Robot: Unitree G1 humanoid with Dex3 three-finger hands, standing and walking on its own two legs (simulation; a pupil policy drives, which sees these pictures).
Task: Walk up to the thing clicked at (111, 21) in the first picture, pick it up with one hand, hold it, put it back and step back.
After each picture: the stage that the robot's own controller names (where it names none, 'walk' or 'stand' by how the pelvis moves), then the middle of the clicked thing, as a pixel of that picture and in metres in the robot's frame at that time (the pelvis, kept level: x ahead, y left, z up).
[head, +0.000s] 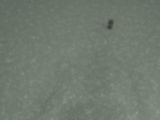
stand; (110, 24) +1.73 -0.35 -0.72
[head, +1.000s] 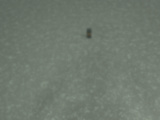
walk; (89, 33) +1.64 +0.04 -0.70
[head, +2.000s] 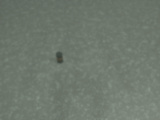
walk; (59, 57) +1.12 +0.28 -0.71
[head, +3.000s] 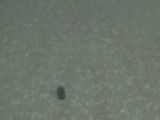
walk; (61, 93) +0.68 +0.21 -0.71
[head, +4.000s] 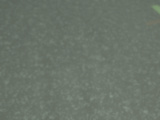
walk; out of the picture +0.39 +0.17 -0.71
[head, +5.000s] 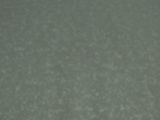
stand; out of the picture +0.33 +0.18 -0.72
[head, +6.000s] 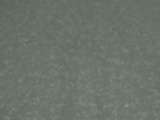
stand; out of the picture +0.30 +0.16 -0.70
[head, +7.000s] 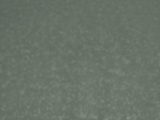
stand; out of the picture +0.27 +0.18 -0.72
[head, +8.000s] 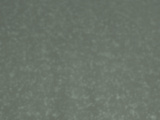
stand; out of the picture +0.32 +0.16 -0.71
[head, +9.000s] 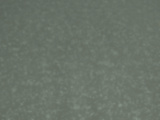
stand; out of the picture +0.31 +0.18 -0.72
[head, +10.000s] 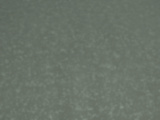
stand; out of the picture +0.34 +0.18 -0.73
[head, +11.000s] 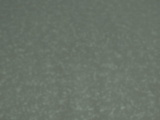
stand; out of the picture +0.33 +0.18 -0.73
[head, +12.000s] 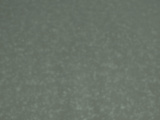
stand; out of the picture +0.33 +0.18 -0.73
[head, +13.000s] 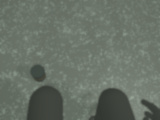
go down; (38, 73) +0.41 +0.19 -0.38
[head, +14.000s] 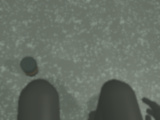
go down; (30, 67) +0.41 +0.22 -0.30
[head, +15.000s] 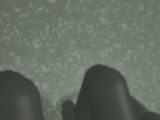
close in; out of the picture +0.39 +0.25 -0.22
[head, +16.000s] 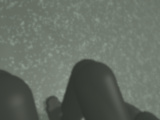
close; out of the picture +0.40 +0.26 -0.22
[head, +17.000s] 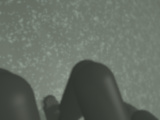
lift; out of the picture +0.39 +0.27 -0.23
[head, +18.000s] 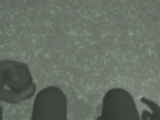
lift; (22, 83) +0.31 +0.21 -0.05
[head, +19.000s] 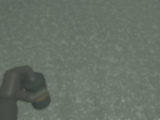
hold; (37, 91) +0.32 +0.16 +0.03
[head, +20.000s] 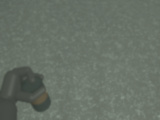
hold; (37, 94) +0.32 +0.17 -0.01
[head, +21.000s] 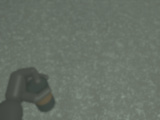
hold; (42, 95) +0.32 +0.15 -0.01
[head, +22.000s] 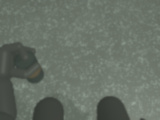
crouch; (30, 68) +0.39 +0.18 -0.09
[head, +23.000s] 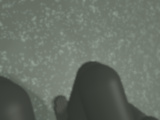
lower; out of the picture +0.40 +0.26 -0.22
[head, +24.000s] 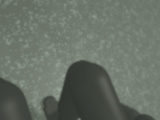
lower; out of the picture +0.40 +0.27 -0.22
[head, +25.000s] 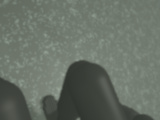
lower; out of the picture +0.40 +0.28 -0.23
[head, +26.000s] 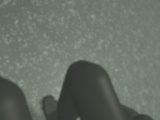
lower; out of the picture +0.40 +0.28 -0.23
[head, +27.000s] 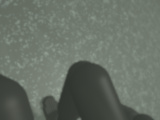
loosen; out of the picture +0.40 +0.28 -0.22
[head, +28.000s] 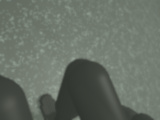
withdraw; out of the picture +0.38 +0.26 -0.23
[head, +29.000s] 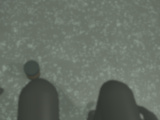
walk; (32, 71) +0.41 +0.21 -0.31
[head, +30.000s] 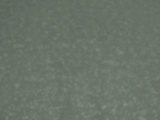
stand; out of the picture +0.33 +0.14 -0.66
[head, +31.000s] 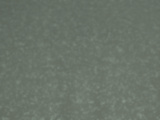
stand; out of the picture +0.35 +0.17 -0.66
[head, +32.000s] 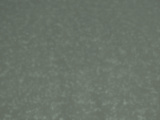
stand; out of the picture +0.34 +0.15 -0.69
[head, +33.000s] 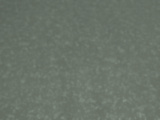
stand; out of the picture +0.36 +0.15 -0.72
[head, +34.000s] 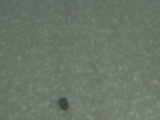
walk; (63, 104) +0.47 +0.16 -0.69
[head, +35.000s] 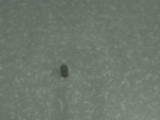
walk; (64, 71) +0.77 +0.15 -0.69
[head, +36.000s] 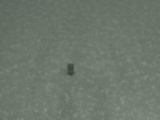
stand; (70, 69) +0.99 +0.15 -0.70
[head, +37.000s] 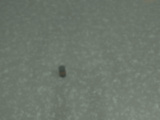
stand; (62, 71) +0.96 +0.20 -0.73
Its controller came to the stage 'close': yes
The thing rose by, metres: 0.71
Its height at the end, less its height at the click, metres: +0.00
